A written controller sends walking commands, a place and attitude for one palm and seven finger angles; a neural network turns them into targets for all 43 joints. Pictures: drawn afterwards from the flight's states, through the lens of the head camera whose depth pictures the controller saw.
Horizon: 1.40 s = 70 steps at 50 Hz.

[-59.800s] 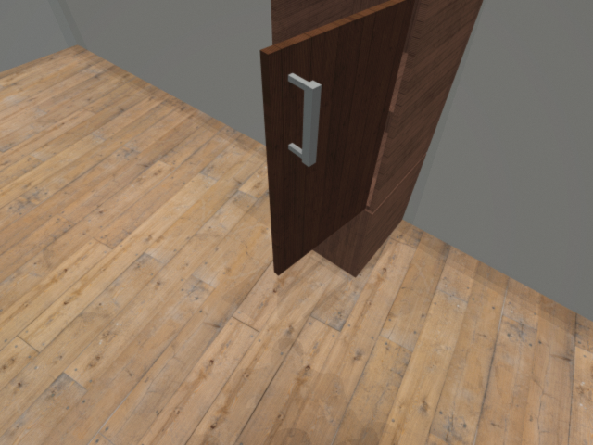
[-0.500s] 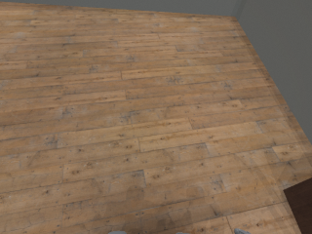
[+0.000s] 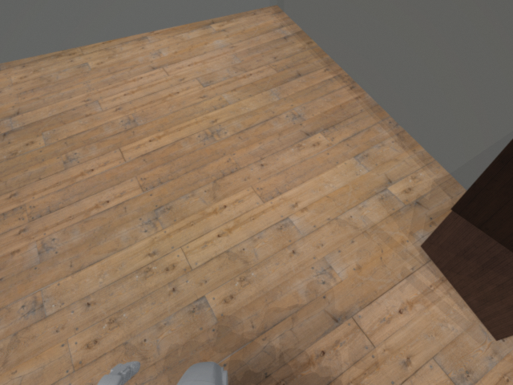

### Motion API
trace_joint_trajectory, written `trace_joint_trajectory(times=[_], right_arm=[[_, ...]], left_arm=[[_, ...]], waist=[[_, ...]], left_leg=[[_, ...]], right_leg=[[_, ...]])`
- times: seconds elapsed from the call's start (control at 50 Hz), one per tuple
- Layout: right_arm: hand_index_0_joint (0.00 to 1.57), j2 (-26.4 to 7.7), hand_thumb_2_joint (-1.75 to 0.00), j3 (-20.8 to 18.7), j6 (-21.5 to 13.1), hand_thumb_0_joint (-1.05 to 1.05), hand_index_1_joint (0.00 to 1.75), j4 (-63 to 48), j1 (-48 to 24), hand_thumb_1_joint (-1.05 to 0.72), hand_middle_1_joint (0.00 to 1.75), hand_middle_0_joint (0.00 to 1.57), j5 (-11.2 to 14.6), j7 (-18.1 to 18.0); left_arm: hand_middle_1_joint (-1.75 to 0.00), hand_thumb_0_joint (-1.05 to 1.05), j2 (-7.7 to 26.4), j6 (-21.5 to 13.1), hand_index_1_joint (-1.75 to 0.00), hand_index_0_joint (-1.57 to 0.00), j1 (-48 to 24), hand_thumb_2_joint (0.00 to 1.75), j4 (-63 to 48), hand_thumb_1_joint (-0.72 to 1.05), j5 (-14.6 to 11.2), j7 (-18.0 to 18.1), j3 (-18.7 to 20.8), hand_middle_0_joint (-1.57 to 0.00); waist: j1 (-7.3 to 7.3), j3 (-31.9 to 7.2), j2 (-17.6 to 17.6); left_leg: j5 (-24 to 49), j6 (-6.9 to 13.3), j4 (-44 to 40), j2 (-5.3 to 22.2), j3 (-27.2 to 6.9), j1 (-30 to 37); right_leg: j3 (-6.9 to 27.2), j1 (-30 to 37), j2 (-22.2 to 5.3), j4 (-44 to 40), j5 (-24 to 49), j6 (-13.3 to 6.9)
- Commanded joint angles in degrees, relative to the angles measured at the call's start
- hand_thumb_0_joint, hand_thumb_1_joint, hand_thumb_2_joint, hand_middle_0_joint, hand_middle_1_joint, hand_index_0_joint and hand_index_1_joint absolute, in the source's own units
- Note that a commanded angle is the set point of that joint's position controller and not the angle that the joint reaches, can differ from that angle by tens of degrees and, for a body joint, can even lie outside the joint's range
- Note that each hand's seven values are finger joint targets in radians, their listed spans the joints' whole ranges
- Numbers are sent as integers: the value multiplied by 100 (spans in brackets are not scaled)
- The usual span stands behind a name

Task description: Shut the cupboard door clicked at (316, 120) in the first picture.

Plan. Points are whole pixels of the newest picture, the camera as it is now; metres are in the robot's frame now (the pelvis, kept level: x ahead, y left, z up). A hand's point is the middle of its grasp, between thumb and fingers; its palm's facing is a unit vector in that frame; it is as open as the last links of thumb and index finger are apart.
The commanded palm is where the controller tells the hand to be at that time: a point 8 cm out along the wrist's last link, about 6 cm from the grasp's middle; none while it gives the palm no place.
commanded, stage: turn to face it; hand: left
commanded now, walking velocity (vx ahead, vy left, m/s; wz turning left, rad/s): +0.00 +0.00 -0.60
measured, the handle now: out of the picture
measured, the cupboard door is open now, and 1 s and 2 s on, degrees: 17 17 17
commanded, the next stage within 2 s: take the last steps up to it in 1.30 s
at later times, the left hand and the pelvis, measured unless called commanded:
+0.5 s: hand (155, 351) +0.19 +0.21 -0.16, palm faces -0.27 -0.94 -0.21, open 7.4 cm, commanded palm none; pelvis +0.03 +0.03 +0.01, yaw -17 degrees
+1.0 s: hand (195, 341) +0.21 +0.14 -0.16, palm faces -0.50 -0.84 -0.22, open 7.4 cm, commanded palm none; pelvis +0.05 +0.00 +0.00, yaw -33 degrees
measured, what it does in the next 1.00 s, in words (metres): steps on the spot, turning right: left foot, then right foot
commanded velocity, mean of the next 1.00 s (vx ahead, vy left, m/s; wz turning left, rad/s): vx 0.00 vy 0.00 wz -0.57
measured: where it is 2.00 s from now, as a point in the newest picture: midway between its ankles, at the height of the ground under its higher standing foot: outside the picture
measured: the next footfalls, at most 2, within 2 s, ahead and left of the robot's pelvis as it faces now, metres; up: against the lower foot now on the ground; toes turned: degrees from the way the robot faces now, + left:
left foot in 0.22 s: +0.08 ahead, +0.14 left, +0.00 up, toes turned -4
right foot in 0.62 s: +0.02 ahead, -0.12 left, +0.00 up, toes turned -26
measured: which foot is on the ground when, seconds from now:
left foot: up 0.00-0.20, down 0.22-0.62, up 0.64-1.00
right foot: down 0.00-0.22, up 0.24-0.60, down 0.62-1.00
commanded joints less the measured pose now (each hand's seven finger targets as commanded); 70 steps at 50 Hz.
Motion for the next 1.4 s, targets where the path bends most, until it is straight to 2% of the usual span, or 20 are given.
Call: trace_joint_trajectory(times=[0.0, 0.1, 0.16, 0.2, 0.34, 0.54, 0.56, 0.6, 0.62, 0.74, 0.88, 0.96, 1.0, 1.04, 1.12, 1.22, 1.3, 1.32, 1.36, 1.38], right_arm=[[20, -369, -90, -66, -232, 0, 30, -516, -51, -90, 30, 20, 7, -12], [20, -308, -90, -39, -323, 0, 30, -620, -53, -90, 30, 20, 63, -75], [20, -526, -90, -60, -425, 0, 30, -407, 601, -90, 30, 20, 68, -143], [20, -1345, -90, -195, -472, 0, 30, -481, 815, -90, 30, 20, -44, -177], [20, -818, -90, -67, -447, 0, 30, -589, 351, -90, 30, 20, -83, -239], [20, -1011, -90, -219, -361, 0, 30, -431, 282, -90, 30, 20, -55, -99], [20, -978, -90, -226, -355, 0, 30, -459, 197, -90, 30, 20, -18, -75], [20, -319, -90, -60, -315, 0, 30, -859, -224, -90, 30, 20, 31, -30], [20, -505, -90, -53, -226, 0, 30, -841, -245, -90, 30, 20, 37, -82], [20, -447, -90, -78, -213, 0, 30, -485, -10, -90, 30, 20, -7, -11], [20, -356, -90, -37, -297, 0, 30, -633, -285, -90, 30, 20, 59, -68], [20, -416, -90, -29, -381, 0, 30, -373, 474, -90, 30, 20, 76, -131], [20, -1248, -90, -164, -466, 0, 30, -409, 630, -90, 30, 20, -50, -165], [20, -1144, -90, -93, -402, 0, 30, -592, 435, -90, 30, 20, -114, -187], [20, -772, -90, 15, -443, 0, 30, -565, 138, -90, 30, 20, -105, -229], [20, -855, -90, -87, -399, 0, 30, -283, 584, -90, 30, 20, -96, -194], [20, -880, -90, -134, -344, 0, 30, -197, 407, -90, 30, 20, -38, -141], [20, -736, -90, -140, -340, 0, 30, -201, 387, -90, 30, 20, 13, -110], [20, -272, -90, -11, -286, 0, 30, -475, -60, -90, 30, 20, 45, -97], [20, -317, -90, -22, -223, 0, 30, -423, 18, -90, 30, 20, 45, -102]], left_arm=[[-30, 0, 1210, -133, -30, -20, 29, 90, -412, 90, 1, 81, 302, -20], [-30, 0, 1317, -90, -30, -20, 112, 90, -330, 90, 18, 57, 371, -20], [-30, 0, 1115, -27, -30, -20, -189, 90, -405, 90, -71, 45, 328, -20], [-30, 0, 593, -3, -30, -20, 27, 90, -568, 90, -110, -13, 226, -20], [-30, 0, 563, 112, -30, -20, -153, 90, -380, 90, -51, -188, 242, -20], [-30, 0, 572, 32, -30, -20, -55, 90, -378, 90, -34, -191, 213, -20], [-30, 0, 734, -17, -30, -20, 350, 90, -255, 90, -20, -170, 256, -20], [-30, 0, 1801, -126, -30, -20, 1034, 90, -47, 90, -1, -12, 440, -20], [-30, 0, 1784, -118, -30, -20, 1063, 90, -45, 90, -56, 54, 432, -20], [-30, 0, 1170, -158, -30, -20, -42, 90, -370, 90, -31, 89, 278, -20], [-30, 0, 1266, -133, -30, -20, 323, 90, -189, 90, 16, 84, 353, -20], [-30, 0, 1164, -54, -30, -20, -120, 90, -267, 90, -48, 74, 342, -20], [-30, 0, 578, -4, -30, -20, 203, 90, -375, 90, -136, 12, 225, -20], [-30, 0, 705, 4, -30, -20, 106, 90, -433, 90, -54, -22, 250, -20], [-30, 0, 633, 83, -30, -20, 151, 90, -183, 90, -24, -110, 258, -20], [-30, 0, 390, 56, -30, -20, -131, 90, -218, 90, -51, -122, 117, -20], [-30, 0, 459, -34, -30, -20, 364, 90, -16, 90, -59, -91, 126, -20], [-30, 0, 701, -84, -30, -20, 651, 90, 86, 90, -30, -61, 175, -20], [-30, 0, 1553, -161, -30, -20, 975, 90, 229, 90, 3, 52, 308, -20], [-30, 0, 1450, -147, -30, -20, 876, 90, 214, 90, -10, 91, 271, -20]], waist=[[75, -785, -876], [101, -853, -1125], [-231, -1023, -794], [-214, -1147, 1656], [-9, -757, 874], [99, -699, 903], [318, -857, 512], [647, -775, -2097], [616, -817, -1681], [16, -745, -1053], [205, -922, -1068], [-201, -884, -1025], [-147, -999, 1412], [-77, -657, 763], [100, -547, 1039], [-134, -859, 999], [147, -890, 886], [245, -1004, 319], [490, -698, -1793], [400, -663, -1210]], left_leg=[[258, -61, -675, -79, -164, -118], [110, -10, -2153, -324, -144, 424], [1378, 83, -3959, -174, -229, 2008], [3010, 1069, -4610, 2108, -2345, 2780], [4525, 1193, -4071, 1366, -361, 2583], [3202, 835, -3410, 1492, 348, 1858], [2811, 591, -2774, 1268, 563, 1519], [-1348, 19, -291, -79, 665, -716], [-1193, 82, 371, 44, -181, -794], [295, -76, -116, 35, -242, -330], [46, -59, -1669, -255, -227, 79], [1288, 50, -3641, -352, -188, 1707], [1939, 776, -4645, 1544, -2143, 2689], [2330, 1473, -4714, 2056, -2110, 1640], [3797, 1229, -4376, 1254, -841, 1882], [4164, 1251, -4018, 1213, -462, 2363], [3318, 922, -3474, 1056, -237, 1764], [2530, 624, -2987, 796, 3, 1388], [-1197, 159, -975, -211, 208, -284], [-1001, 214, -468, -114, -254, -197]], right_leg=[[1389, 622, -1266, -1079, 1867, -867], [1905, 632, -1259, -748, 2358, -915], [1646, -260, -753, -65, 1743, -327], [228, -1666, 315, 2135, -2033, 299], [-68, -1635, -220, 3165, -1167, 507], [-628, 132, -79, 289, -93, 243], [-509, 808, -149, -426, 597, 145], [2492, 1709, -2286, -1120, 3459, -880], [2501, 1360, -2419, -1231, 2966, -1219], [1344, 661, -1251, -1106, 2077, -817], [1990, 903, -1301, -847, 2539, -1003], [1902, -115, -906, -373, 1831, -492], [705, -1505, 344, 1245, -934, 133], [401, -1193, -7, 2895, -1798, 235], [150, -1367, -127, 3284, -1201, 407], [-321, -774, -47, 1691, -1154, 361], [-476, 518, 28, -318, 280, 230], [-37, 1123, -282, -935, 974, 126], [2328, 1300, -2341, -1356, 3003, -980], [2049, 935, -2333, -1379, 2426, -1206]])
